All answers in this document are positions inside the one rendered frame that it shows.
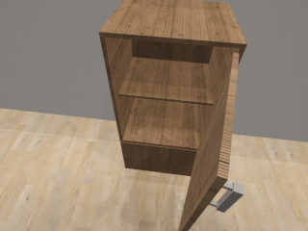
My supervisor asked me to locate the handle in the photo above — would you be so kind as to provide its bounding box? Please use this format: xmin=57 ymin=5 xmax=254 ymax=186
xmin=209 ymin=182 xmax=244 ymax=213

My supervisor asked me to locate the cupboard door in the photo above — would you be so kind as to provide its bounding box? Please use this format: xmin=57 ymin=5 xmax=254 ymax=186
xmin=178 ymin=52 xmax=240 ymax=231

